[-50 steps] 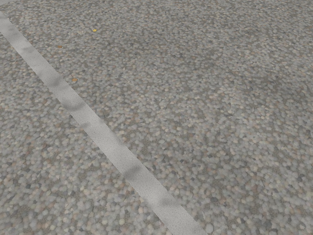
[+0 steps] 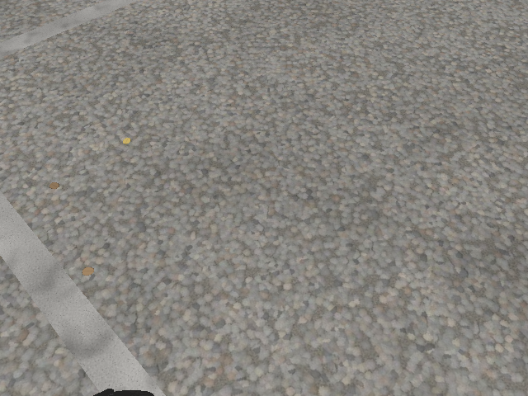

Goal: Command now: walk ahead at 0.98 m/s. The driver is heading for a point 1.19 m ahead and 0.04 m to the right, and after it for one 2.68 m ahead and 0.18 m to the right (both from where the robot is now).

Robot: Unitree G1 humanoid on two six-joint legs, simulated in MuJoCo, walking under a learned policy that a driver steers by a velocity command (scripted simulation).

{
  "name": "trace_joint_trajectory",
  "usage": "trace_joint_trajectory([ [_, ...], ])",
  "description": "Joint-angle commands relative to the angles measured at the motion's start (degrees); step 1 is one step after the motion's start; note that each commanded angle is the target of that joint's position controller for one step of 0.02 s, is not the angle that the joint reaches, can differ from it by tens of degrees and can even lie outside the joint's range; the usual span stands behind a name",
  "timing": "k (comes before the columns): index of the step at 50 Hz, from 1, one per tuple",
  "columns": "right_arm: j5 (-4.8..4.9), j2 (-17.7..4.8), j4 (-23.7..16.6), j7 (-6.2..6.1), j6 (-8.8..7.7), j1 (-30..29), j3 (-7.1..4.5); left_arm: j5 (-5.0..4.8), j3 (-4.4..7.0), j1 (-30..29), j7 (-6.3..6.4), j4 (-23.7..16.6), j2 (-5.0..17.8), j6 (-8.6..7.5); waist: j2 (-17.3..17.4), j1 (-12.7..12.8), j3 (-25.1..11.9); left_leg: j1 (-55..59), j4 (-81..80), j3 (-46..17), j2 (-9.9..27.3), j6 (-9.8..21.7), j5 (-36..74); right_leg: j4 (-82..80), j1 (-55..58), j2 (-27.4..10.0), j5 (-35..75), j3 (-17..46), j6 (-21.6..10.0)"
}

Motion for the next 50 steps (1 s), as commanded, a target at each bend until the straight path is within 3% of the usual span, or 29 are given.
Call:
trace_joint_trajectory([
  [1, 0.41, -7.9, -3.0, -0.77, -1.52, -0.5, -0.64, -0.72, -0.59, -7.7, -0.1, -4.6, 1.8, -0.62, 2.0, 1.7, 9.8, -11.5, -9.9, -4.0, 14.6, 3.0, 39.2, -10.7, 12.4, 4.0, 5.9, -4.4, -1.5],
  [4, -1.05, -11.7, -2.5, -1.88, -0.45, 0.2, -0.99, -0.54, 0.47, -4.0, 0.99, -4.2, 5.2, -0.67, 6.6, 4.6, 2.6, 2.6, 2.9, -2.4, 16.7, 1.3, 72.3, -13.6, 18.4, 10.6, -3.8, -6.5, -3.5],
  [6, -2.59, -14.3, -2.4, -3.0, 1.31, -2.2, -1.79, -0.7, 2.35, 14.0, 2.52, 0.8, 9.2, -0.59, 9.2, 13.3, -7.2, 2.7, 26.2, -2.0, 18.2, 1.3, 77.6, -14.5, 35.3, 12.5, -11.9, -4.1, -5.5],
  [7, -2.69, -13.9, -3.2, -3.04, 1.7, -5.0, -1.91, 0.08, 3.62, 25.0, 3.55, 4.0, 11.6, -0.38, 8.3, 18.6, -11.7, -6.4, 42.7, -1.2, 16.4, 1.7, 66.1, -15.2, 48.9, 8.7, -15.9, -0.8, -7.0],
  [8, -1.73, -6.4, -5.5, -1.96, 1.23, -3.7, -0.45, 1.75, 5.08, 30.7, 4.4, 4.9, 16.4, -0.16, -2.7, 16.4, -17.3, -25.6, 66.0, -1.2, 9.4, 1.8, 27.2, -13.5, 64.2, -6.3, -32.4, 18.0, -10.2],
  [9, 1.66, -3.8, -6.8, -0.82, 0.03, 1.5, 0.03, 1.72, 5.45, 28.1, 3.15, 5.2, 16.0, -0.16, -14.4, 10.4, -23.1, -44.0, 80.8, -9.0, 1.1, 1.0, -8.3, -25.8, 73.3, -15.8, -41.3, 50.4, -16.6],
  [10, 1.07, -8.0, -8.6, -1.53, -0.19, -6.7, -0.57, 0.69, 5.07, 22.4, 2.39, 5.2, 12.0, -0.47, -5.3, 10.0, -13.5, -50.1, 79.0, -10.6, 6.4, 2.8, -1.8, -29.7, 66.4, -12.0, -40.8, 44.3, -13.7],
  [11, 0.68, -8.2, -10.0, -1.38, -0.36, -11.9, -0.58, 0.29, 4.24, 19.6, 2.1, 5.6, 8.3, -1.09, 0.3, 8.9, -6.7, -49.8, 75.3, -9.8, 8.5, 2.9, 2.5, -31.1, 56.8, -10.5, -34.0, 35.5, -12.4],
  [12, -0.06, -6.7, -10.2, -1.06, -0.07, -13.5, -0.27, 0.75, 3.61, 17.9, 2.02, 6.3, 5.6, -1.53, 4.5, 6.5, -2.6, -47.4, 71.6, -10.0, 10.4, 2.8, 3.4, -32.7, 48.8, -8.3, -29.1, 29.7, -10.6],
  [14, -2.2, -3.7, -10.9, 0.39, 1.77, -12.3, 0.47, 0.26, 2.45, 18.1, 2.63, 8.1, 3.3, -2.3, 2.1, 2.0, 0.5, -43.0, 66.8, -10.1, 12.8, 1.3, 3.5, -35.7, 38.0, -4.5, -27.4, 22.2, -8.2],
  [16, -2.9, -3.0, -12.8, 1.32, 2.87, -16.2, 0.85, -1.03, 2.4, 20.0, 2.72, 9.5, 4.2, -3.33, 0.7, 1.2, 4.6, -46.4, 63.0, -8.4, 14.9, -0.6, 4.3, -39.1, 34.1, -2.9, -24.6, 17.9, -7.9],
  [18, -2.96, -4.2, -16.2, 1.74, 3.03, -24.2, 1.18, -1.24, 2.46, 21.6, 2.38, 9.6, 5.7, -3.93, 0.8, 2.3, 7.7, -49.4, 54.8, -4.9, 15.7, -1.7, 10.6, -42.2, 31.9, -0.5, -16.5, 12.5, -7.5],
  [20, -2.61, -4.5, -18.4, 2.09, 2.58, -30.7, 1.66, -1.74, 2.15, 23.3, 1.93, 9.7, 5.1, -4.36, 1.8, 3.7, 9.3, -46.0, 42.5, -1.2, 14.4, -1.9, 19.5, -42.8, 30.2, 3.3, -3.8, 6.4, -5.9],
  [23, -1.34, -4.3, -20.2, 2.66, 2.12, -36.5, 2.44, -2.59, 2.43, 27.0, 2.3, 10.7, 8.2, -5.1, 0.6, 5.7, 9.1, -36.5, 28.6, 2.2, 11.3, -0.2, 30.1, -47.6, 33.6, 1.1, 8.8, 4.6, -4.6],
  [25, -1.26, -6.2, -20.7, 2.12, 2.1, -37.5, 2.05, -2.16, 2.44, 28.1, 2.69, 11.2, 9.9, -4.77, -0.6, 5.7, 7.8, -36.7, 23.6, 3.0, 9.2, 1.2, 29.4, -45.1, 44.3, -0.3, 22.2, 2.8, -3.9],
  [27, -1.82, -8.5, -20.1, 1.27, 2.12, -34.2, 1.16, -1.04, 2.68, 28.7, 3.47, 11.5, 12.2, -3.82, -4.3, 3.3, 2.5, -32.7, 22.7, 4.1, 4.9, 2.5, 21.3, -35.4, 53.3, -2.2, 43.5, 1.9, -2.9],
  [29, -1.67, -12.4, -14.8, -0.28, 2.32, -16.2, -0.83, 0.49, 3.32, 26.6, 4.75, 11.6, 14.6, -1.97, -6.8, -5.6, -7.5, -15.6, 22.8, 2.3, 2.4, 4.2, 12.8, -12.5, 53.4, -3.5, 49.9, 1.4, -2.2],
  [30, -2.2, -15.0, -11.4, -1.36, 2.62, -4.7, -2.13, 0.85, 3.33, 24.2, 5.01, 10.9, 14.1, -1.46, -5.9, -11.1, -12.1, -2.9, 23.1, -1.1, 6.1, 5.5, 8.4, 4.3, 45.0, -1.5, 39.0, 0.8, -2.0],
  [31, -3.66, -20.1, -10.3, -2.24, 2.76, 0.9, -3.64, 0.07, 1.81, 26.6, 4.14, 8.9, 6.3, -1.78, 6.3, -8.4, -18.0, 11.3, 24.0, -18.9, 20.6, 7.8, -6.4, 28.1, 27.7, 5.2, 0.3, 0.9, -1.9],
  [32, -3.7, -20.5, -10.2, -1.02, 2.8, -1.7, -4.17, -3.52, 1.15, 33.5, 3.12, 7.6, 3.6, -2.92, 19.4, -2.0, -25.5, 20.8, 10.6, -52.3, 30.4, 14.2, -14.0, 43.5, 10.3, 13.3, -33.1, 8.7, -1.0],
  [33, -2.63, -15.9, -10.6, -0.24, 2.62, -8.1, -3.88, -2.78, 1.68, 25.4, 3.86, 6.3, 7.7, -2.99, 8.9, -1.6, -16.1, 14.4, 7.4, -46.2, 26.4, 11.7, -14.2, 42.4, 4.3, 7.8, -26.6, 9.9, -2.6],
  [34, -2.12, -11.9, -10.2, 0.03, 1.97, -10.9, -3.05, -2.32, 1.68, 19.2, 3.76, 4.9, 8.0, -3.12, 2.5, -1.2, -8.0, 4.2, 6.6, -36.2, 24.6, 10.5, -6.8, 38.6, 4.0, 5.7, -21.8, 8.8, -2.5],
  [35, -2.54, -9.3, -9.4, 0.17, 1.53, -12.4, -2.48, -1.51, 1.32, 17.1, 3.44, 4.4, 6.6, -2.88, -1.6, 0.9, -4.0, -3.6, 5.3, -30.1, 22.2, 9.0, -1.8, 34.7, 6.2, 3.8, -20.7, 9.0, -2.4],
  [37, -2.0, -6.3, -7.4, -0.34, 0.88, -12.0, -1.27, 0.42, 0.59, 18.1, 2.06, 3.7, 3.7, -1.07, 1.1, 5.2, -0.8, -14.6, 2.1, -22.8, 18.7, 6.9, -0.3, 29.7, 11.1, 1.5, -20.4, 9.1, -1.2],
  [38, -1.37, -5.9, -6.5, -0.46, 0.39, -11.1, -1.11, 0.73, 0.34, 16.9, 1.52, 3.1, 3.0, -0.38, 2.4, 5.9, 1.3, -16.8, 0.3, -20.8, 17.5, 6.7, 0.4, 27.9, 10.3, 0.6, -20.7, 8.5, -0.4],
  [42, -0.3, -7.8, -5.4, 0.03, -0.74, -7.3, -1.2, 0.96, -0.56, 3.1, 0.39, -2.8, 3.7, 0.1, 2.5, 4.4, 7.8, -20.4, -5.5, -10.6, 13.1, 5.9, 15.5, 12.7, 4.5, -0.9, -10.2, 2.1, 1.6],
  [45, 0.62, -8.9, -4.9, 0.0, -1.5, -4.4, -1.19, -0.04, -1.81, -4.6, -0.4, -5.4, 2.8, -0.73, 2.1, 2.3, 8.7, -22.2, -8.7, -6.0, 11.7, 3.7, 29.3, -5.0, 14.7, 2.1, 2.7, -2.8, 0.8],
  [48, 0.55, -11.4, -3.6, -0.53, -1.46, -1.5, -1.25, -0.58, -1.62, -7.4, 0.17, -6.3, 4.8, -0.78, 3.0, 1.7, 7.7, -9.4, -8.4, -3.9, 14.0, 2.3, 47.0, -12.9, 16.4, 5.2, 5.9, -4.4, -1.3],
  [50, -0.39, -13.6, -3.2, -1.32, -0.62, -1.0, -1.47, 0.01, -0.85, -4.5, 1.02, -5.9, 7.0, -0.81, 6.3, 3.8, 2.9, -0.4, 0.4, -2.9, 15.7, 1.3, 68.6, -13.8, 19.9, 9.4, -1.4, -5.6, -2.8],
])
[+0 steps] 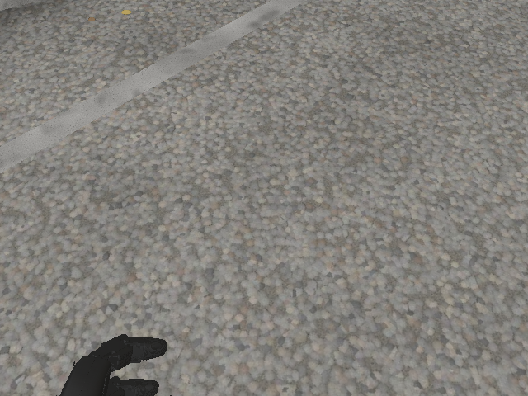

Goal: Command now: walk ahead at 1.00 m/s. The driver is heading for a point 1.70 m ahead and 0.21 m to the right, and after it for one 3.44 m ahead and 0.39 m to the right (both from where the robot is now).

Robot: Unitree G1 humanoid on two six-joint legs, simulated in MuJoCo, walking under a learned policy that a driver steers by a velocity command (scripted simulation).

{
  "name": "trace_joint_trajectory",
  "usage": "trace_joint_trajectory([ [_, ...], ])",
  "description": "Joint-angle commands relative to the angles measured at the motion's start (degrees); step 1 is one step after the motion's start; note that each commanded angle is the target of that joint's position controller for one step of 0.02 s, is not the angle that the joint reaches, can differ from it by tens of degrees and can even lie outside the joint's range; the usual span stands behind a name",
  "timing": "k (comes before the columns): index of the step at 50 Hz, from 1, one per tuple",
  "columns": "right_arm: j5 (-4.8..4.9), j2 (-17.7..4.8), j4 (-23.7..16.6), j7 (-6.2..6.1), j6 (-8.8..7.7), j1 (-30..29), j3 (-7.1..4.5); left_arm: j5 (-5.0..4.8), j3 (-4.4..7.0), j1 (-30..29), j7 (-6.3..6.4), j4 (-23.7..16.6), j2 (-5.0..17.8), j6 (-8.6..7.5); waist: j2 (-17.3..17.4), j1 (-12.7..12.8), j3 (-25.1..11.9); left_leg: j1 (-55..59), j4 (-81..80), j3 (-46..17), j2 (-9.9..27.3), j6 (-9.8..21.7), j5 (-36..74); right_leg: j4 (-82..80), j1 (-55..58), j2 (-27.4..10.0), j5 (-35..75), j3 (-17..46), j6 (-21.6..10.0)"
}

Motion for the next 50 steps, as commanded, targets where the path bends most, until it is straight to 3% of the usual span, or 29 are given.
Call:
trace_joint_trajectory([
  [1, -1.32, -13.1, -2.2, -1.57, 0.45, -1.4, -2.25, 0.15, 2.34, 6.5, 1.32, -1.2, 7.8, -0.5, 7.5, 9.1, -2.9, -6.8, 15.6, -0.6, 15.1, 2.0, 77.0, -1.1, 20.4, 7.2, -6.6, -2.3, -2.4],
  [3, -2.31, -14.2, -2.9, -2.44, 2.05, -5.8, -2.69, 0.35, 4.64, 28.4, 3.21, 5.6, 11.8, -0.12, 7.8, 19.7, -12.6, -13.8, 43.8, 0.5, 14.4, 2.1, 69.8, -2.5, 41.6, 5.7, -13.5, 1.0, -4.7],
  [4, -2.67, -9.2, -4.5, -2.1, 1.93, -5.7, -1.76, 1.31, 6.21, 37.3, 4.27, 7.3, 16.5, 0.21, 0.1, 20.7, -18.7, -26.3, 66.6, 0.8, 9.4, 2.8, 39.7, 0.7, 54.1, -6.8, -27.5, 14.2, -6.3],
  [5, 1.43, -2.5, -6.4, -0.57, 0.89, 2.8, -0.42, 1.97, 7.0, 33.5, 3.42, 6.9, 18.3, 0.32, -18.2, 11.2, -26.0, -49.9, 87.6, -5.3, -1.2, 0.5, -7.0, -11.0, 68.3, -20.4, -38.2, 50.9, -15.0],
  [6, 0.66, -8.0, -7.5, -1.26, 0.57, -4.0, -1.09, 0.58, 7.03, 28.1, 2.46, 6.4, 14.0, 0.36, -6.6, 12.2, -19.6, -57.2, 87.2, -8.6, 3.6, 2.6, -2.3, -15.9, 63.8, -16.9, -39.9, 49.8, -13.2],
  [7, 0.43, -8.3, -9.2, -1.19, 0.38, -11.1, -1.2, 0.24, 6.24, 25.1, 2.28, 6.9, 10.4, -0.27, -1.6, 11.4, -10.3, -58.9, 83.2, -7.8, 6.1, 2.7, 2.5, -17.0, 54.5, -15.1, -32.6, 39.5, -11.7],
  [8, -0.18, -6.9, -9.8, -0.93, 0.44, -13.0, -0.81, 0.69, 5.7, 23.9, 2.15, 8.1, 7.4, -0.73, 3.7, 9.1, -5.1, -56.8, 79.2, -7.7, 7.9, 2.5, 3.6, -18.7, 45.4, -13.0, -25.7, 33.2, -10.4],
  [11, -2.54, -3.1, -10.9, 0.96, 3.01, -13.0, 0.15, -0.12, 4.31, 24.2, 2.76, 10.8, 4.0, -1.99, 0.4, 3.5, 0.1, -51.1, 71.6, -7.7, 11.4, 0.6, 3.4, -23.7, 30.4, -7.8, -24.2, 22.9, -7.3],
  [15, -2.89, -3.8, -17.1, 2.13, 3.49, -26.9, 0.99, -1.22, 4.6, 27.2, 2.16, 11.8, 6.3, -3.4, -0.4, 4.7, 6.5, -56.4, 55.0, -1.9, 13.6, -1.6, 14.2, -30.1, 25.9, -3.4, -12.1, 12.9, -6.6],
  [17, -2.23, -3.2, -18.8, 2.78, 2.88, -31.9, 1.77, -1.93, 4.64, 28.1, 1.88, 11.8, 6.7, -3.94, 0.7, 5.7, 6.8, -48.8, 41.5, 1.5, 11.8, -1.2, 24.3, -31.5, 23.6, -0.8, -3.0, 7.8, -4.7],
  [19, -1.4, -3.3, -19.8, 3.07, 2.71, -35.5, 2.07, -2.48, 4.93, 31.0, 2.1, 12.7, 8.9, -4.46, -0.2, 7.2, 7.0, -43.6, 34.6, 3.4, 9.9, 0.1, 31.5, -35.3, 27.1, -3.1, 5.1, 7.4, -4.1],
  [22, -1.81, -6.1, -20.4, 2.17, 2.59, -36.3, 1.34, -1.78, 4.96, 33.2, 2.6, 13.7, 11.1, -3.83, -2.0, 7.1, 3.9, -43.4, 29.1, 5.5, 5.8, 2.4, 28.0, -29.1, 42.9, -5.1, 29.7, 4.7, -2.4],
  [24, -2.15, -8.9, -18.6, 1.05, 2.62, -28.3, 0.07, -0.29, 5.36, 33.4, 3.7, 14.3, 13.5, -2.45, -5.9, 2.3, -3.3, -34.9, 29.6, 5.4, 1.8, 4.0, 18.5, -14.5, 49.0, -6.9, 48.0, 4.0, -1.4],
  [25, -2.02, -10.9, -15.1, 0.19, 2.74, -17.3, -1.03, 0.46, 5.69, 31.8, 4.39, 14.2, 14.7, -1.44, -6.9, -2.9, -9.0, -24.5, 29.8, 4.4, 0.7, 4.9, 13.9, -1.3, 47.5, -7.3, 48.6, 3.6, -1.0],
  [26, -2.52, -13.4, -11.6, -0.84, 3.0, -5.5, -2.32, 0.78, 5.62, 29.5, 4.71, 13.5, 14.1, -0.91, -6.0, -8.6, -13.8, -11.5, 29.7, 1.1, 4.3, 6.2, 10.5, 15.4, 39.3, -5.5, 38.3, 2.8, -0.6],
  [27, -3.87, -19.0, -10.4, -1.82, 3.22, 0.8, -4.02, 0.02, 4.13, 31.8, 3.93, 11.2, 6.9, -1.26, 5.3, -6.6, -20.3, 2.9, 30.1, -16.8, 18.9, 8.8, -4.3, 39.2, 22.8, 0.9, 2.9, 2.5, -0.4],
  [28, -3.7, -20.0, -10.3, -0.79, 3.35, -1.2, -4.69, -3.13, 3.48, 38.0, 2.92, 10.0, 3.9, -2.24, 18.4, -0.7, -28.3, 13.2, 17.7, -50.0, 29.3, 15.7, -11.4, 55.8, 5.0, 9.5, -34.1, 10.2, 0.7],
  [29, -2.56, -15.5, -10.7, -0.07, 3.2, -7.3, -4.44, -2.33, 4.05, 29.7, 3.66, 8.5, 8.1, -2.36, 7.8, -0.5, -19.2, 7.4, 15.0, -44.1, 25.0, 13.1, -11.2, 55.3, -1.7, 4.0, -28.3, 12.1, -1.0],
  [30, -2.09, -11.7, -10.1, 0.13, 2.58, -10.1, -3.64, -1.98, 3.95, 23.6, 3.53, 7.1, 8.0, -2.58, 2.3, 0.1, -10.5, -2.8, 14.1, -34.0, 23.1, 11.8, -3.5, 51.2, -2.5, 1.8, -23.6, 11.1, -0.8],
  [31, -2.49, -9.2, -9.3, 0.23, 2.17, -11.7, -3.12, -1.29, 3.57, 21.8, 3.2, 6.6, 6.6, -2.38, -1.7, 2.4, -6.1, -11.0, 12.5, -27.9, 20.7, 10.3, 1.4, 47.1, -0.1, -0.1, -22.7, 11.2, -0.7],
  [34, -1.48, -5.2, -6.7, -0.26, 1.13, -11.2, -1.64, 0.76, 2.67, 22.2, 1.37, 5.5, 3.1, 0.26, 2.0, 7.7, -0.6, -25.3, 7.0, -18.6, 16.2, 8.1, 2.6, 40.0, 4.9, -3.2, -23.0, 10.9, 1.4],
  [38, -0.5, -7.3, -5.7, 0.29, -0.15, -8.5, -1.93, 1.06, 1.76, 8.2, 0.21, -0.6, 3.7, 0.69, 2.2, 6.6, 6.3, -29.7, 0.3, -8.7, 12.0, 7.8, 13.7, 23.4, -0.4, -5.2, -11.7, 5.2, 3.5],
  [39, -0.1, -6.6, -5.5, 0.56, -0.37, -7.7, -1.74, 0.8, 1.5, 5.7, -0.01, -1.3, 3.5, 0.43, 1.0, 5.9, 6.6, -30.3, 0.2, -5.3, 9.5, 6.5, 19.6, 17.3, 2.4, -4.1, -6.6, 3.0, 3.4],
  [42, 0.72, -9.9, -4.9, 0.28, -1.27, -5.0, -2.33, -0.26, 0.75, 0.1, -0.66, -3.2, 3.2, -0.04, 1.6, 4.6, 6.9, -28.3, -5.3, -3.5, 12.2, 5.8, 30.0, 3.7, 11.9, -1.6, 4.9, 0.4, 1.6],
  [45, 0.05, -12.2, -3.7, -0.23, -0.67, -2.9, -2.41, 0.04, 1.43, -0.3, 0.32, -3.6, 5.7, -0.14, 3.1, 4.9, 3.9, -12.8, 1.0, -0.7, 13.9, 4.2, 55.7, -1.4, 12.8, 2.5, 1.3, -1.8, -0.7],
  [47, -1.45, -14.6, -3.0, -1.36, 0.76, -2.9, -2.87, 0.33, 2.77, 8.3, 1.43, -1.6, 8.6, -0.1, 7.0, 9.8, -3.5, -6.8, 16.1, 0.0, 15.7, 3.0, 74.0, -0.7, 21.4, 6.7, -8.4, -1.7, -2.3],
  [48, -2.2, -15.6, -3.1, -2.05, 1.82, -4.4, -3.17, 0.23, 3.86, 19.5, 2.29, 1.9, 10.6, 0.02, 7.8, 15.0, -9.1, -8.5, 29.7, 0.6, 15.8, 2.5, 74.3, -0.7, 31.9, 7.7, -13.1, -0.9, -3.2],
  [49, -2.57, -14.6, -3.8, -2.35, 2.33, -6.4, -3.01, 0.77, 5.17, 31.2, 3.31, 5.3, 13.2, 0.25, 6.8, 20.4, -13.9, -17.1, 47.0, 1.1, 13.9, 2.2, 63.7, -0.4, 45.0, 3.9, -17.4, 2.8, -4.5],
  [50, -1.72, -6.8, -6.2, -1.45, 1.98, -3.5, -1.41, 2.1, 6.79, 36.6, 4.25, 6.4, 18.8, 0.4, -5.8, 17.5, -20.3, -34.1, 70.7, 1.0, 7.1, 1.9, 24.9, -0.7, 59.1, -11.2, -31.9, 22.0, -7.0],
])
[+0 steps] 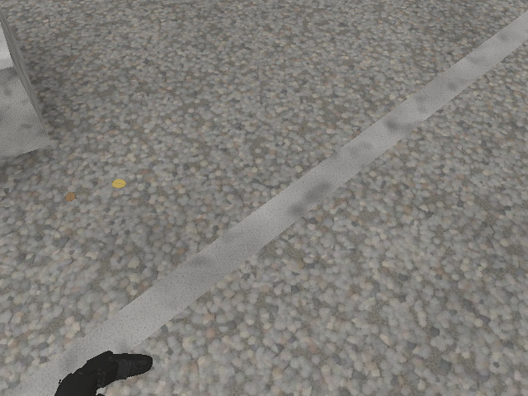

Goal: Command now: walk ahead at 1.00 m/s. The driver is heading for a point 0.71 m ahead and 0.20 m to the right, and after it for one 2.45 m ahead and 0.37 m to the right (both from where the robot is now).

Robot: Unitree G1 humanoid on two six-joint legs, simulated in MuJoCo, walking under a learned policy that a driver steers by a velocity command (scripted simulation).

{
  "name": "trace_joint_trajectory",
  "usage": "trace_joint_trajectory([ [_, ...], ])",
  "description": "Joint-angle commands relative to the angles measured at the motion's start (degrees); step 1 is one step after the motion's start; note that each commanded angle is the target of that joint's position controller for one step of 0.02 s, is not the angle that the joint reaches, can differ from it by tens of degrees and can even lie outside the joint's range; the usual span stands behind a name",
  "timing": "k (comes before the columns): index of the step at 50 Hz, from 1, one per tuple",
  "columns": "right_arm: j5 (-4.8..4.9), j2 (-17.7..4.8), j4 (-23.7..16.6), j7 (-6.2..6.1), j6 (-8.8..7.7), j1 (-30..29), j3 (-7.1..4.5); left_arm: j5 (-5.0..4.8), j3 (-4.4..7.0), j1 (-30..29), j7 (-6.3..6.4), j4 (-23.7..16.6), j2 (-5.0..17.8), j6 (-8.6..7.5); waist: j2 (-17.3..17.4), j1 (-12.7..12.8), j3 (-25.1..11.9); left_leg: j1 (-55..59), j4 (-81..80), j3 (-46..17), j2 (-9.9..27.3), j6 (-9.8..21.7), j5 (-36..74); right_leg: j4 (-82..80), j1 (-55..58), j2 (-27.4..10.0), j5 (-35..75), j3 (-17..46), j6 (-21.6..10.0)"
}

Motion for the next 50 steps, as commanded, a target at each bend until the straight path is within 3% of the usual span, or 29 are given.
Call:
trace_joint_trajectory([
  [1, 2.91, -2.9, -7.4, 0.71, -1.52, 5.2, -0.35, 0.95, 6.79, 31.7, 1.28, 6.4, 18.8, 0.95, -18.4, 9.3, -27.9, -47.4, 60.6, -7.9, -4.7, 2.1, -2.4, -13.6, 60.1, -25.0, -30.0, 55.4, -12.0],
  [2, 2.07, -6.9, -8.8, -0.04, -1.6, -3.4, -0.82, -0.07, 6.48, 25.0, 0.59, 5.9, 14.1, 0.76, -7.6, 9.0, -17.9, -54.0, 60.2, -9.3, 1.1, 3.6, 3.8, -15.8, 53.7, -20.9, -29.5, 48.4, -9.6],
  [4, 1.08, -5.5, -10.5, 0.41, -1.62, -11.1, -0.34, -0.15, 5.19, 20.8, 0.29, 7.4, 7.9, -0.3, 2.5, 6.2, -5.4, -51.7, 52.0, -8.4, 5.3, 3.2, 9.7, -18.0, 35.1, -16.5, -16.3, 31.6, -6.8],
  [7, -0.92, -2.1, -11.7, 2.17, 0.98, -11.6, 0.53, -1.1, 3.58, 22.0, 0.75, 10.2, 3.5, -1.47, -0.8, 1.4, -0.1, -46.5, 44.6, -8.1, 8.3, 1.3, 9.3, -22.8, 21.5, -11.3, -12.7, 21.3, -4.0],
  [12, -0.95, -2.6, -18.7, 3.54, 1.11, -27.8, 1.8, -2.29, 4.11, 24.6, 0.01, 11.0, 6.3, -2.92, -0.9, 2.8, 7.0, -49.3, 20.9, -1.3, 9.7, -1.0, 25.6, -30.4, 16.3, -6.5, 0.2, 9.9, -3.7],
  [15, 0.22, -2.0, -20.1, 4.15, 0.69, -32.8, 2.49, -3.38, 4.42, 28.2, 0.14, 11.8, 8.6, -3.73, -0.7, 4.8, 6.5, -39.6, 9.0, 2.0, 6.6, 0.4, 37.3, -34.8, 18.9, -7.8, 13.1, 8.1, -2.7],
  [18, -0.34, -5.2, -21.5, 2.9, 0.3, -34.0, 1.68, -2.68, 4.64, 29.7, 0.72, 12.9, 11.1, -3.03, -2.0, 4.1, 4.3, -38.2, 2.9, 2.3, 3.2, 1.8, 32.8, -27.7, 32.7, -10.1, 36.1, 8.6, -2.1],
  [20, -0.54, -9.0, -19.1, 1.48, 0.16, -23.2, 0.02, -1.38, 5.27, 29.5, 1.62, 13.1, 14.4, -1.83, -5.2, -1.3, -4.6, -26.3, 3.5, 1.0, -0.4, 2.9, 22.5, -11.3, 37.5, -11.0, 51.2, 9.6, -0.8],
  [21, -0.55, -10.6, -15.4, 0.53, 0.06, -10.8, -1.01, -0.93, 5.56, 27.4, 2.01, 12.8, 15.4, -1.05, -5.2, -7.6, -10.8, -13.3, 2.5, 0.2, 0.2, 3.1, 19.3, 3.9, 32.9, -9.4, 45.5, 9.1, -0.3],
  [22, -1.72, -15.0, -13.5, -0.69, 0.13, -0.7, -2.49, -0.51, 4.74, 27.4, 1.93, 11.3, 11.3, -1.06, -2.1, -10.4, -17.7, 0.8, 5.4, -9.6, 10.5, 3.5, 6.2, 22.3, 21.2, -6.6, 28.9, 8.7, -0.3],
  [23, -4.02, -19.8, -13.5, -0.45, -0.12, -0.5, -4.04, -3.79, 2.33, 37.0, 1.05, 9.1, -0.3, -1.17, 16.9, -2.4, -27.8, 17.5, -2.1, -40.2, 29.1, 9.7, -13.1, 46.3, -0.8, 1.9, -21.5, 8.1, 1.4],
  [24, -2.33, -15.1, -14.0, 0.39, 0.25, -2.9, -3.68, -4.05, 3.58, 30.9, 1.57, 8.6, 6.8, -1.19, 10.8, -4.1, -26.8, 13.2, -11.7, -49.1, 27.4, 8.2, -18.9, 51.1, -6.0, 0.6, -20.7, 11.5, -0.2],
  [25, -2.09, -11.1, -13.9, 0.46, -0.17, -8.9, -2.86, -3.66, 4.15, 23.4, 1.66, 7.0, 8.1, -0.92, 6.5, -2.7, -14.5, 3.5, -12.2, -36.8, 24.6, 6.0, -12.9, 49.1, -9.7, -2.9, -13.9, 10.9, -0.2],
  [26, -1.98, -8.3, -13.4, 0.66, -0.53, -11.2, -2.45, -3.08, 3.91, 20.9, 1.26, 6.6, 7.3, -0.57, 1.8, -1.6, -9.2, -4.3, -13.0, -29.0, 23.0, 5.3, -2.4, 46.4, -8.7, -4.9, -11.4, 10.5, 0.0],
  [29, -0.75, -3.8, -10.2, 0.61, -1.43, -10.4, -1.23, -1.3, 3.62, 20.6, -0.39, 5.5, 3.0, 2.41, 3.7, 3.1, -3.3, -17.1, -16.6, -13.3, 19.5, 2.7, 8.7, 43.9, -4.5, -8.3, -11.2, 9.9, 1.2],
  [31, 0.63, -3.8, -8.8, 0.91, -2.27, -10.2, -1.28, -1.06, 3.33, 16.7, -1.29, 2.9, 1.4, 3.98, 4.7, 4.4, 0.0, -19.3, -19.1, -5.9, 18.9, 1.3, 13.1, 42.0, -8.2, -10.1, -9.5, 8.8, 1.9],
  [34, 0.29, -2.2, -9.0, 0.65, -2.85, -13.8, -0.81, -1.21, 2.96, 10.6, -1.63, 0.1, 1.0, 4.5, 3.4, 6.2, 4.3, -24.2, -18.3, 9.2, 12.0, -0.6, 42.7, 32.5, -6.6, -6.5, -0.9, 2.7, 3.1],
  [35, 0.52, -4.6, -9.7, 0.73, -3.33, -15.0, -1.07, -1.3, 2.29, 9.8, -2.01, -1.8, -0.1, 4.08, 5.1, 7.8, 5.2, -26.8, -16.9, 11.8, 13.1, -0.7, 48.1, 22.3, -2.6, -6.9, 3.0, 2.1, 2.8],
  [37, 1.51, -6.4, -9.4, 0.17, -3.75, -13.6, -1.62, -0.79, 2.39, 7.2, -2.88, -1.7, 1.2, 3.5, 2.4, 6.7, 5.1, -25.0, -14.7, 14.8, 12.1, -1.2, 50.9, 9.8, 4.1, -2.9, 11.5, -3.8, 2.4],
  [38, 2.34, -13.7, -12.7, -1.58, -2.34, -17.2, -3.37, -5.25, 4.29, 9.3, -2.39, -1.6, 4.7, 2.18, 6.0, 6.8, 0.7, -20.8, -10.2, 13.2, 10.5, -2.1, 60.6, 10.2, 6.8, -0.6, 9.5, -2.5, 3.3],
  [40, 3.61, -16.5, -15.0, -3.37, -0.41, -19.3, -4.47, -4.83, 6.28, 15.8, -2.64, -1.2, 9.5, 2.07, 7.6, 11.0, -5.2, -16.6, 0.1, 11.7, 13.4, -2.6, 72.7, 7.4, 14.8, 2.2, 7.2, -3.2, 2.0],
  [42, 4.08, -14.0, -15.6, -3.06, 0.49, -20.4, -4.26, -3.68, 9.42, 30.4, -1.55, 2.2, 14.7, 3.6, 3.7, 17.3, -11.5, -22.7, 25.3, 9.7, 12.0, -4.5, 60.1, 1.5, 34.7, 2.4, 13.1, 1.5, -1.6],
  [43, 2.85, -6.0, -15.3, -1.92, 0.21, -17.7, -2.35, -3.8, 9.04, 27.7, -0.26, 2.8, 15.2, 3.91, -10.1, 13.1, -6.2, -34.2, 46.2, 8.2, 2.8, -7.0, -3.2, -3.2, 38.7, -3.3, 27.5, 10.4, -3.5],
  [44, 1.61, -2.2, -17.5, -1.17, -0.72, -7.4, -0.84, 0.47, 8.16, 20.1, -0.06, -2.0, 18.3, 2.5, -19.3, 3.1, -13.0, -48.8, 65.1, -1.3, -3.7, -8.2, -16.2, 0.5, 47.4, -15.3, 54.8, 35.4, -14.4],
  [45, 2.2, -7.5, -17.9, -0.48, -1.55, -5.5, -1.13, 1.1, 8.02, 17.9, -0.72, -5.5, 16.4, 2.06, -11.8, 5.5, -27.0, -49.6, 68.1, -11.4, -1.5, -6.9, -11.4, -6.1, 51.2, -22.1, 46.5, 43.8, -19.6],
  [46, 3.08, -10.8, -18.5, -0.6, -1.45, -9.1, -1.89, -0.62, 7.74, 13.9, -1.11, -7.3, 14.6, 1.9, -2.4, 5.1, -23.1, -50.0, 64.2, -11.0, 0.4, -6.0, -6.8, -8.6, 44.7, -20.5, 32.7, 41.3, -18.7],
  [47, 2.58, -11.1, -18.5, -1.33, -0.69, -12.2, -2.28, -2.75, 7.23, 11.3, -1.13, -7.2, 12.6, 1.65, 4.7, 3.2, -16.5, -50.1, 59.4, -9.8, 3.0, -6.2, -2.9, -10.6, 35.3, -17.7, 23.0, 37.6, -15.3],
  [48, 2.17, -11.1, -18.1, -2.03, 0.59, -13.2, -2.63, -3.46, 6.43, 9.5, -0.86, -7.0, 10.7, 1.55, 6.6, 1.5, -12.3, -48.0, 56.1, -9.7, 4.9, -6.7, -0.9, -11.7, 26.9, -15.9, 21.1, 34.3, -13.2],
  [50, 1.96, -10.9, -18.7, -2.65, 2.98, -13.7, -3.09, -2.21, 6.05, 9.4, -0.37, -6.5, 9.8, 1.55, 3.2, 0.2, -8.9, -42.8, 50.2, -9.0, 7.0, -7.0, -0.3, -12.2, 16.0, -12.9, 26.2, 27.6, -10.7],
])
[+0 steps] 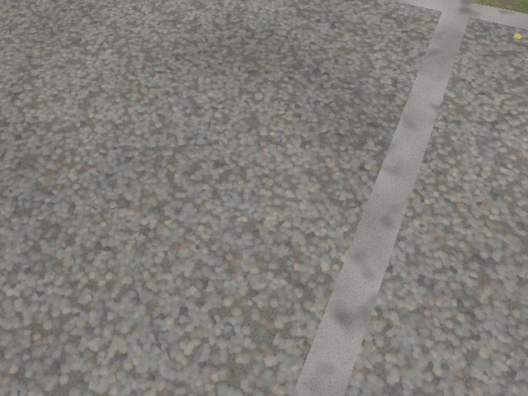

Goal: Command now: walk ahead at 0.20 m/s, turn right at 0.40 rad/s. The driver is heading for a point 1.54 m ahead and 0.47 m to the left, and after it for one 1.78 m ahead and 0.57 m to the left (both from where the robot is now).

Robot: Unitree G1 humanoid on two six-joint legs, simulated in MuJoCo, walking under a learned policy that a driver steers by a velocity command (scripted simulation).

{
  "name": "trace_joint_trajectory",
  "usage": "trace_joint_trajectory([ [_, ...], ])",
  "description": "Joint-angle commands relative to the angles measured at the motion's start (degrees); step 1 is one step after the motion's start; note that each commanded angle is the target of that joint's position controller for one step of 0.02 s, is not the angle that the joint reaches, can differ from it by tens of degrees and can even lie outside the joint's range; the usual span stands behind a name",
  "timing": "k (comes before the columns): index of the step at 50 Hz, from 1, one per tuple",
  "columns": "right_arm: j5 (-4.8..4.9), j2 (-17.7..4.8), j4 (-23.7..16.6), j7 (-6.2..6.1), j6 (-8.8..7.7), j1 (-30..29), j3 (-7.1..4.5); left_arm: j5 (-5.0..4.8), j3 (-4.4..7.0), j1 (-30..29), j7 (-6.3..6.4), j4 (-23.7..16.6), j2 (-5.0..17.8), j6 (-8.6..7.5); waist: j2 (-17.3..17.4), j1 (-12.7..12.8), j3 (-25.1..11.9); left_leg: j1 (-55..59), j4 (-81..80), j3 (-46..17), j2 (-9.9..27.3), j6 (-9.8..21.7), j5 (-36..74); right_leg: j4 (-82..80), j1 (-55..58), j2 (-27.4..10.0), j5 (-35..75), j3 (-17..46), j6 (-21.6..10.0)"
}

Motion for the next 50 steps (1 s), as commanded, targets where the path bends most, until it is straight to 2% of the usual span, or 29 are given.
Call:
trace_joint_trajectory([
  [1, -0.53, -8.3, -1.5, -1.15, 2.32, 9.6, -2.94, 0.22, 1.49, 0.1, 0.92, -4.4, 6.4, -1.39, 1.2, -3.7, -11.5, -2.4, -5.5, -0.5, 4.0, -0.5, 1.8, -11.8, 8.2, -18.8, 34.6, 21.3, -8.8],
  [4, -1.06, -5.4, -2.1, -1.59, 2.65, 7.3, -2.43, 0.39, 1.58, 2.3, 2.37, -3.4, 6.9, -0.78, -1.0, -2.5, -15.2, -5.2, -11.3, 0.4, 3.1, -1.6, 7.3, -10.3, 12.2, -17.0, 40.9, 16.3, -7.6],
  [6, -1.02, -4.9, -2.4, -1.76, 3.1, 5.4, -2.39, 0.11, 1.22, 1.6, 3.09, -3.5, 6.0, 0.34, -2.0, -2.1, -16.4, -6.7, -15.9, 0.3, 3.4, -2.4, 11.0, -9.6, 14.7, -16.2, 37.2, 14.9, -5.9],
  [9, -0.84, -4.3, -3.2, -1.62, 3.51, 1.8, -2.26, 0.14, 0.8, 0.6, 3.73, -3.7, 4.8, 1.81, -4.3, -0.9, -15.0, -6.0, -24.5, 0.3, 3.8, -3.0, 14.6, -10.0, 14.8, -15.3, 27.2, 14.4, -3.4],
  [13, -0.49, -4.3, -2.9, -1.0, 3.36, 0.0, -2.27, 1.22, 0.28, 0.1, 3.61, -3.3, 3.6, 2.46, -6.8, 0.4, -12.4, -0.1, -35.4, 0.8, 3.2, -2.7, 14.5, -10.2, 12.7, -16.2, 16.9, 16.1, -4.0],
  [15, -0.52, -4.5, -2.5, -0.61, 2.91, 0.2, -2.33, 1.21, -0.07, 0.5, 3.16, -2.7, 2.9, 2.45, -7.5, 0.6, -11.5, 3.4, -40.6, 1.5, 2.2, -1.8, 12.5, -8.5, 12.7, -16.9, 16.9, 17.5, -4.3],
  [16, -0.64, -4.0, -2.2, -0.34, 2.56, 1.0, -2.26, 0.88, -0.37, 0.2, 3.03, -2.4, 2.4, 2.42, -7.3, -0.2, -11.3, 6.0, -45.3, 2.1, 1.6, -1.1, 13.8, -7.1, 12.6, -16.8, 17.2, 17.8, -3.7],
  [17, -0.9, -3.3, -1.6, 0.05, 2.04, 2.3, -2.07, 0.33, -0.7, 0.2, 2.97, -2.0, 1.7, 2.32, -6.8, -1.5, -10.8, 10.4, -53.3, 2.9, 1.0, 0.1, 20.2, -5.7, 11.8, -15.8, 15.9, 17.6, -2.1],
  [18, -1.68, -4.4, -1.2, 0.33, 1.55, 3.2, -2.12, 0.3, -0.9, 2.0, 2.9, -1.5, 1.1, 1.86, -5.3, -1.4, -10.9, 15.4, -57.1, 0.6, 2.8, 1.6, 30.1, -4.9, 10.2, -14.2, 11.6, 17.6, 0.5],
  [19, -2.49, -8.4, -1.4, 0.21, 1.38, 3.8, -2.96, 1.5, -0.9, 5.9, 2.71, -1.3, 0.7, 1.13, 0.9, 1.3, -12.6, 21.4, -53.7, -3.6, 8.2, 4.0, 45.6, -1.7, 7.0, -10.1, 3.1, 15.1, 3.2],
  [20, -2.43, -8.7, -0.8, 0.23, 1.68, 2.8, -3.29, 1.37, -0.56, 9.0, 2.49, -0.5, 0.9, 0.66, 8.1, 3.5, -13.8, 22.4, -51.7, -5.1, 10.3, 8.0, 46.0, -1.0, 5.4, -6.6, -7.2, 10.6, 5.7],
  [21, -2.07, -5.6, -0.6, 0.42, 1.94, 2.4, -2.88, 1.24, -0.63, 6.7, 2.34, -0.4, 1.2, 0.69, 9.5, 1.9, -13.8, 19.2, -53.0, -5.8, 9.9, 9.1, 37.8, -1.4, 7.6, -6.5, -9.8, 8.9, 7.0],
  [22, -1.7, -4.1, -0.6, 0.56, 2.05, 1.6, -2.59, 1.08, -0.43, 3.1, 2.33, -1.0, 1.6, 1.17, 8.0, 0.8, -12.0, 17.1, -53.5, -4.6, 7.9, 7.9, 30.9, -2.0, 8.0, -6.6, -7.7, 8.7, 7.3],
  [23, -1.57, -4.3, -0.9, 0.6, 2.08, 1.3, -2.64, 0.87, -0.25, 1.2, 2.41, -1.2, 1.7, 1.84, 5.8, -0.1, -10.4, 16.1, -53.1, -3.0, 6.2, 6.6, 27.3, -2.0, 7.4, -6.8, -4.9, 9.2, 6.8],
  [25, -1.63, -4.7, -0.5, 0.5, 1.74, 2.3, -2.8, 0.85, -0.2, 0.6, 2.41, -1.6, 1.0, 2.75, 4.1, -0.7, -9.5, 15.2, -52.5, -1.3, 4.7, 5.2, 24.3, -2.7, 8.1, -7.6, -1.9, 10.4, 5.8],
  [28, -1.49, -3.7, -0.1, 0.28, 1.76, 2.9, -2.63, 0.6, -0.11, 1.0, 2.48, -1.2, 0.4, 2.56, 2.7, -1.2, -9.4, 16.5, -51.1, -0.3, 3.6, 4.7, 26.2, -2.8, 8.2, -8.2, 0.2, 11.2, 5.3],
  [34, -1.29, -3.3, 0.4, 0.11, 2.3, 2.2, -2.62, 0.42, 0.15, 1.7, 2.9, -0.1, -0.2, 2.17, -0.3, -1.5, -8.9, 17.6, -50.5, 0.1, 2.7, 5.1, 26.1, -3.3, 8.6, -8.6, 1.4, 11.6, 6.1],
  [50, -1.1, -2.4, 6.5, 0.21, 2.48, 1.9, -2.35, 0.16, 0.57, 3.0, 4.14, 4.5, -0.2, 1.85, -0.7, -1.3, -6.0, 17.0, -53.2, 0.9, 1.2, 4.6, 21.1, -5.6, 10.8, -9.2, -0.5, 11.4, 6.9],
])
Keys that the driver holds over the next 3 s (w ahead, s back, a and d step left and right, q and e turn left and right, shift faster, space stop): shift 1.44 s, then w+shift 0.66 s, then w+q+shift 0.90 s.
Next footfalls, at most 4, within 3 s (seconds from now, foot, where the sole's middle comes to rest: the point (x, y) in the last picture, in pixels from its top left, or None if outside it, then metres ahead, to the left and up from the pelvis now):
0.36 left None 0.20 0.21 -0.75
2.12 right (305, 326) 0.60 -0.05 -0.75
2.60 left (258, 198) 1.01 0.08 -0.75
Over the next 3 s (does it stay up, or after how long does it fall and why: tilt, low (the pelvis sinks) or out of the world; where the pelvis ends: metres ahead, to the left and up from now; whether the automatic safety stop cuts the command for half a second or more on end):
stays up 1.20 0.11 0.00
